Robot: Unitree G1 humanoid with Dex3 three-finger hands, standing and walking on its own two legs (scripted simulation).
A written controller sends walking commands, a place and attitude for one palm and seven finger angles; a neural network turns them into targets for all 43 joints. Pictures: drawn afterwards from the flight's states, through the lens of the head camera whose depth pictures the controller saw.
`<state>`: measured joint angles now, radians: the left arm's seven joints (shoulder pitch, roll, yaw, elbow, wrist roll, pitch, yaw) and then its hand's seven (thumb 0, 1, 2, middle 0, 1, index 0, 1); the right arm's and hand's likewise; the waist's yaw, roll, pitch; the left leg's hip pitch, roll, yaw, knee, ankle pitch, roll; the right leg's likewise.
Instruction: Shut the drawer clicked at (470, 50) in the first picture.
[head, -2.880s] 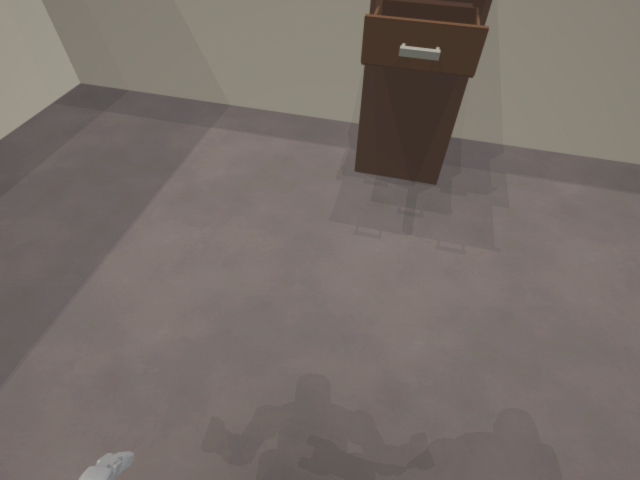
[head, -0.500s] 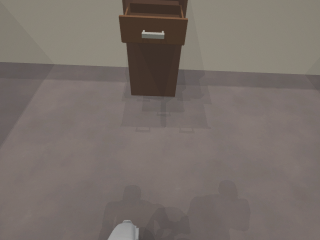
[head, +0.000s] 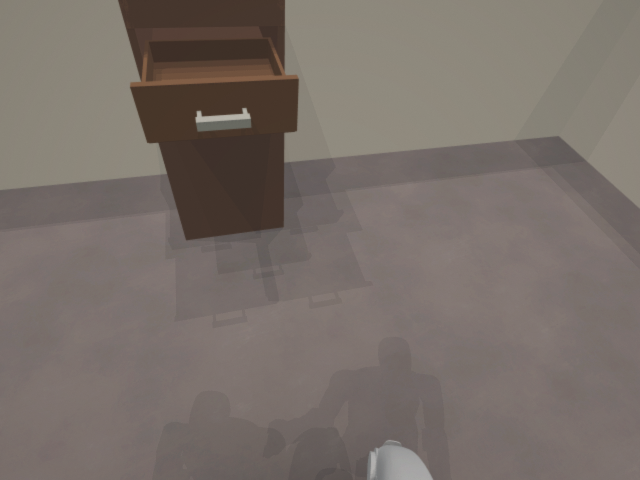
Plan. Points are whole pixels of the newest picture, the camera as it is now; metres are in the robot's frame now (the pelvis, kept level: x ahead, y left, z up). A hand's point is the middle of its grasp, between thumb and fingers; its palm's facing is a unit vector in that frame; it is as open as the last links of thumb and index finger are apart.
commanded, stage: walk to a spot facing it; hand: left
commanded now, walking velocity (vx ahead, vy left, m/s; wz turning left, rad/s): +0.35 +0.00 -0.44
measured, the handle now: (223, 117) +0.84 +0.26 -0.02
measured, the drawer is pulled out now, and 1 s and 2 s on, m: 0.30 0.30 0.30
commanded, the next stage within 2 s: turn to face it in 0.46 s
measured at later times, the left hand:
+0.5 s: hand (239, 381) +0.30 +0.14 -0.17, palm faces -0.11 -0.97 -0.23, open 7.2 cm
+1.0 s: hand (241, 302) +0.45 +0.16 -0.17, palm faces +0.05 -0.98 -0.19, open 7.4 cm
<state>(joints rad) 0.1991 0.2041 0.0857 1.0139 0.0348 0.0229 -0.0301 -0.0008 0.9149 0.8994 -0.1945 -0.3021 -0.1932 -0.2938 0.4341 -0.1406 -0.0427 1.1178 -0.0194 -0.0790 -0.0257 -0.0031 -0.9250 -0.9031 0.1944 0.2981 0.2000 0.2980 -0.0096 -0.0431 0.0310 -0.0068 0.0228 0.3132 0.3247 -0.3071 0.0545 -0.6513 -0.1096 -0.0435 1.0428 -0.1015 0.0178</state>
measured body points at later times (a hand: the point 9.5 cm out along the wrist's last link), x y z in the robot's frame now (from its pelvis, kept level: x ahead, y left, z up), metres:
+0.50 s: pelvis +0.23 -0.05 -0.01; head +0.25 -0.05 +0.44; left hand +0.30 +0.19 -0.16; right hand +0.24 -0.29 -0.16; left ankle +0.30 +0.10 -0.68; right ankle +0.20 -0.11 -0.74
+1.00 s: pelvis +0.37 -0.02 +0.00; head +0.39 -0.01 +0.44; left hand +0.45 +0.21 -0.16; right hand +0.41 -0.27 -0.15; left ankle +0.41 +0.06 -0.74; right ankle +0.37 -0.18 -0.68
